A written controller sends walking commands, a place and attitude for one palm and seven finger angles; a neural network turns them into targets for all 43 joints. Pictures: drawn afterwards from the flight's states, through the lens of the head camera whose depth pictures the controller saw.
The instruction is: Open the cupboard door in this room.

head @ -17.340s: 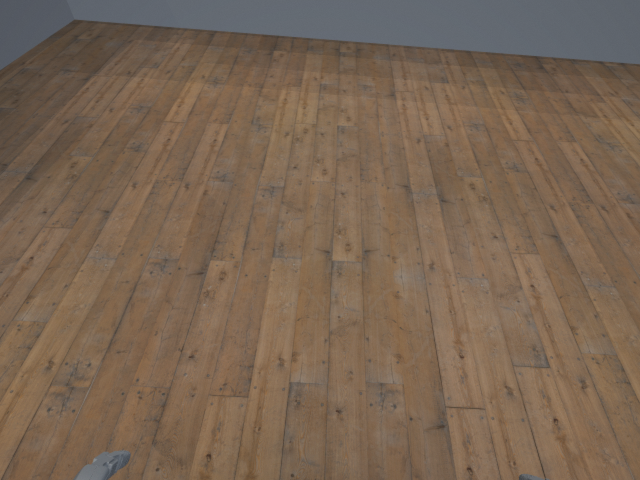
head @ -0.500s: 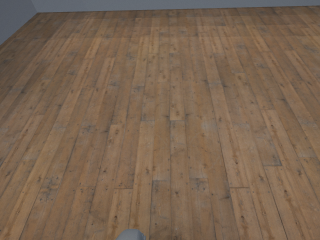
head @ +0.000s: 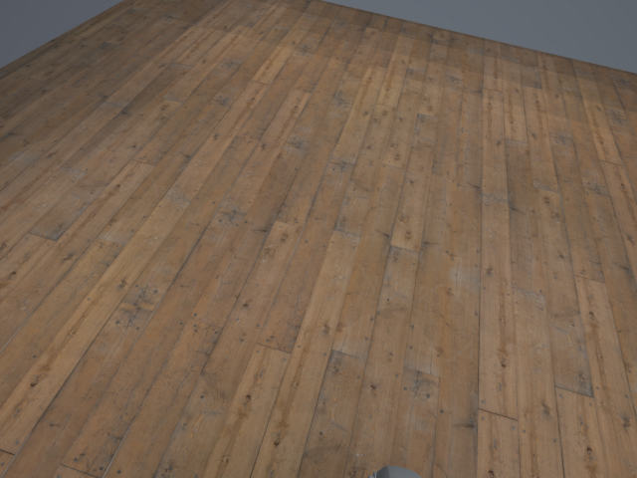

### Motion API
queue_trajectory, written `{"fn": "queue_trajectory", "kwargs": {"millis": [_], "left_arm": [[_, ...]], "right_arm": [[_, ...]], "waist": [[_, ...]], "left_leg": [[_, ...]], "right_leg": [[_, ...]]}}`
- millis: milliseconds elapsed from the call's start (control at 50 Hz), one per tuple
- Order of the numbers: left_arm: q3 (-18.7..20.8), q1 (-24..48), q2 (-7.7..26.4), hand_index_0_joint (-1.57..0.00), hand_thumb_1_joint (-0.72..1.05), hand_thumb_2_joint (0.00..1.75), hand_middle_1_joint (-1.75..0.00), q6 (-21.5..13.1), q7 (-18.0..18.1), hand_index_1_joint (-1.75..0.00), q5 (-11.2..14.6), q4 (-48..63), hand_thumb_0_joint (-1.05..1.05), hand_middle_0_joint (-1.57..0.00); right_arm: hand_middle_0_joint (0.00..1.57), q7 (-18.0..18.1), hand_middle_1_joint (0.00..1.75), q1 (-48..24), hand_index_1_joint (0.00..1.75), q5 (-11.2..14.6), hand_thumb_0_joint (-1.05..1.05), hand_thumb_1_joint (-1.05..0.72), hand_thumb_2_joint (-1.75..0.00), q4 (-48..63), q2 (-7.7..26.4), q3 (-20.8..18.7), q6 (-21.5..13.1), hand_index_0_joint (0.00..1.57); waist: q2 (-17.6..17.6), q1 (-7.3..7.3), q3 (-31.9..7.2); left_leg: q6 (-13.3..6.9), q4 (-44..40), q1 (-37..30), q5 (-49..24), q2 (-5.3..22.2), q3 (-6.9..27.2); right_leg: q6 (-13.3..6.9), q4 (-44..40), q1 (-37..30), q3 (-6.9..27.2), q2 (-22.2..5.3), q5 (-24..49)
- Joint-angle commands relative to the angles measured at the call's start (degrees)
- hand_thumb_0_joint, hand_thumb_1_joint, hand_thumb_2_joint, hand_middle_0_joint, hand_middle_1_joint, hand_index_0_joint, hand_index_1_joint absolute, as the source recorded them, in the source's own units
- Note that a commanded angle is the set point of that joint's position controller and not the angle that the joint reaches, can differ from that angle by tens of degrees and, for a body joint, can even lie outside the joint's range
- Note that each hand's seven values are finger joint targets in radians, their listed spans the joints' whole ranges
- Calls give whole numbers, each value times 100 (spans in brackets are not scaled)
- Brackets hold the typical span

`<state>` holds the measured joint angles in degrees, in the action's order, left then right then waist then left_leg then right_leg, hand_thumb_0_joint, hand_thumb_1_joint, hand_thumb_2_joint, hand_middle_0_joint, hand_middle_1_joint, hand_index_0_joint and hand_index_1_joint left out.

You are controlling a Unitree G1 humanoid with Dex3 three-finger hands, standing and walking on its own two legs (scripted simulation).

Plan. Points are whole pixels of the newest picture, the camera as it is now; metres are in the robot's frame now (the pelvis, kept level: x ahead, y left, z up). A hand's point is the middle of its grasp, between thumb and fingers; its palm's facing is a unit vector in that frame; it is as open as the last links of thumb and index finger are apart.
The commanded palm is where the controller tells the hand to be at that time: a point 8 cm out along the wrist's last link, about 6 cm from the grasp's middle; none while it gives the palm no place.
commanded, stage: turn or walk to find it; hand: left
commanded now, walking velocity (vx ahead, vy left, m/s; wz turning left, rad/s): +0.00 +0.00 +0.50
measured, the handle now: out of the picture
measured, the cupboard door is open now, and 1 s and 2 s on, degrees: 0 0 0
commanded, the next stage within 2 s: none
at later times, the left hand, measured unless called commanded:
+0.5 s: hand out of the picture +0.01 +0.14 -0.15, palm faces +0.26 -0.93 -0.27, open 7.4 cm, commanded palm none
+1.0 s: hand out of the picture -0.12 +0.22 -0.18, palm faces +0.51 -0.83 -0.23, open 7.4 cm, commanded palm none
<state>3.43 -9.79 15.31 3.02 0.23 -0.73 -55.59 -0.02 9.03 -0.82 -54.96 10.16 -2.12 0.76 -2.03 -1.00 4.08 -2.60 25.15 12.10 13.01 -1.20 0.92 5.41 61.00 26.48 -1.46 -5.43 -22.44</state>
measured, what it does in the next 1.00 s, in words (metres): steps on the spot, turning left: right foot, then left foot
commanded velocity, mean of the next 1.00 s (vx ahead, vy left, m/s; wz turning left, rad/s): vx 0.00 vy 0.00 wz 0.50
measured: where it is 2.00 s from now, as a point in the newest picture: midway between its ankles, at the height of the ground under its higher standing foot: outside the picture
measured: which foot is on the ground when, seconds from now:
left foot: down 0.00-0.26, up 0.28-0.72, down 0.74-1.00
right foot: up 0.00-0.22, down 0.24-0.74, up 0.76-1.00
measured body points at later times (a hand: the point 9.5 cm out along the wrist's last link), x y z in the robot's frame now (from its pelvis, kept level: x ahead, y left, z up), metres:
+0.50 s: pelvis -0.02 -0.06 +0.00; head +0.01 -0.09 +0.44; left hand +0.00 +0.19 -0.13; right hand +0.06 -0.31 -0.17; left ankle -0.10 +0.09 -0.64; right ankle +0.00 -0.15 -0.74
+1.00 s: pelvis -0.07 +0.00 +0.00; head -0.06 +0.04 +0.45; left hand -0.14 +0.27 -0.16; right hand +0.14 -0.17 -0.13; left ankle -0.10 +0.07 -0.74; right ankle +0.00 -0.16 -0.66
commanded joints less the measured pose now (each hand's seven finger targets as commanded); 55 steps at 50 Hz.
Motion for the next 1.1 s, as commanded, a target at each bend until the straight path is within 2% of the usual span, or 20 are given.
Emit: {"fn": "queue_trajectory", "kwargs": {"millis": [0,60,140,180,200,220,240,260,280,300,360,600,640,680,700,720,740,800,860,1080], "left_arm": [[76,297,304,-20,90,90,-30,-123,77,-30,5,550,0,-20],[56,537,243,-20,90,90,-30,-131,91,-30,28,679,0,-20],[51,160,238,-20,90,90,-30,-178,103,-30,62,653,0,-20],[83,-179,291,-20,90,90,-30,-240,119,-30,67,580,0,-20],[123,-411,485,-20,90,90,-30,-289,139,-30,38,550,0,-20],[221,-535,933,-20,90,90,-30,-338,191,-30,-48,553,0,-20],[248,-520,1185,-20,90,90,-30,-326,196,-30,-61,623,0,-20],[202,-347,1080,-20,90,90,-30,-288,208,-30,-26,709,0,-20],[218,2,829,-20,90,90,-30,-329,225,-30,-11,785,0,-20],[163,243,702,-20,90,90,-30,-320,198,-30,1,844,0,-20],[61,274,418,-20,90,90,-30,-376,169,-30,6,860,0,-20],[218,-736,876,-20,90,90,-30,-321,152,-30,-114,432,0,-20],[247,-642,916,-20,90,90,-30,-302,143,-30,-110,392,0,-20],[257,-526,909,-20,90,90,-30,-261,129,-30,-49,404,0,-20],[227,-519,734,-20,90,90,-30,-218,117,-30,5,449,0,-20],[130,-491,313,-20,90,90,-30,-190,73,-30,32,657,0,-20],[44,-62,325,-20,90,90,-30,-118,102,-30,-26,759,0,-20],[134,175,445,-20,90,90,-30,-52,76,-30,-15,569,0,-20],[139,-183,438,-20,90,90,-30,-90,11,-30,-23,375,0,-20],[87,501,347,-20,90,90,-30,-127,90,-30,2,728,0,-20]], "right_arm": [[20,95,30,539,30,-29,0,-90,-90,231,1277,-372,-42,20],[20,91,30,586,30,-61,0,-90,-90,250,1282,-407,-3,20],[20,71,30,336,30,-73,0,-90,-90,354,1314,-443,45,20],[20,58,30,264,30,-37,0,-90,-90,384,1237,-448,61,20],[20,35,30,248,30,5,0,-90,-90,415,1087,-435,54,20],[20,2,30,363,30,51,0,-90,-90,485,727,-383,43,20],[20,13,30,239,30,16,0,-90,-90,613,747,-400,71,20],[20,-2,30,211,30,-32,0,-90,-90,588,896,-457,136,20],[20,-23,30,331,30,-62,0,-90,-90,447,904,-464,220,20],[20,-53,30,435,30,-73,0,-90,-90,305,906,-482,258,20],[20,-117,30,746,30,-67,0,-90,-90,117,755,-433,276,20],[20,-95,30,-215,30,32,0,-90,-90,373,632,-248,186,20],[20,-82,30,-74,30,56,0,-90,-90,369,640,-233,127,20],[20,-82,30,297,30,39,0,-90,-90,281,768,-247,49,20],[20,-83,30,580,30,24,0,-90,-90,233,1106,-328,-12,20],[20,-48,30,764,30,-18,0,-90,-90,244,1727,-476,-50,20],[20,-21,30,1072,30,15,0,-90,-90,148,1929,-505,27,20],[20,103,30,280,30,-36,0,-90,-90,291,1459,-374,25,20],[20,98,30,16,30,-12,0,-90,-90,408,1318,-302,-40,20],[20,87,30,662,30,-47,0,-90,-90,326,1286,-403,-32,20]], "waist": [[1050,305,-587],[1108,377,-527],[1188,194,-651],[1031,7,-802],[560,-108,-924],[-776,-157,-990],[-1359,-219,-735],[-766,-107,-552],[-1100,49,-334],[-820,176,-123],[-645,313,-174],[-1005,-204,-485],[-1043,-117,-651],[-740,135,-881],[132,322,-1027],[1967,432,-979],[1722,593,-915],[1551,357,-250],[1097,109,-384],[928,362,-546]], "left_leg": [[-703,-517,-930,-2700,1452,1484],[-780,-467,-667,-2542,1455,1856],[-663,-216,-124,-2451,1227,2030],[-410,94,428,-1941,946,1981],[-143,401,959,-1117,662,1759],[233,1417,2022,525,31,981],[444,2697,2275,2031,-377,382],[396,3592,2082,1951,-138,540],[398,4022,2066,1700,33,676],[436,4383,2025,1345,73,558],[589,4632,2042,672,146,278],[653,2220,1293,1446,295,-419],[589,1478,918,1297,281,-515],[512,140,-11,123,251,-585],[365,-410,-929,-729,653,-14],[-248,-561,-1687,-2778,2185,1954],[-610,-499,-1262,-3420,2504,1854],[-606,-668,-406,-2332,1806,1455],[-496,-642,-545,-2362,1400,1015],[-769,-563,-859,-2356,1419,1958]], "right_leg": [[54,-270,497,100,18,-139],[4,-890,186,126,128,-381],[-107,-2187,-779,-5,376,-113],[-145,-3378,-1731,-91,390,834],[-209,-4009,-2448,151,62,1247],[-614,-4416,-3195,1386,-1231,1016],[-1237,-4613,-2560,2260,-2287,1536],[-1461,-4611,-1816,1897,-2259,1389],[-1351,-4788,-1340,1707,-1956,731],[-1197,-4788,-1157,1372,-1635,507],[-956,-4441,-1506,297,-1108,1628],[-1350,-3856,-2241,-97,-1608,3155],[-1283,-3554,-2259,-177,-1649,3255],[-872,-2889,-1896,-609,-1442,2947],[-549,-2037,-1082,-869,-1137,2030],[-75,-844,659,-981,-327,-975],[-91,-207,598,-484,-233,-1508],[-95,392,678,3,-269,-560],[-26,489,552,-23,-143,52],[49,-429,540,206,65,-157]]}}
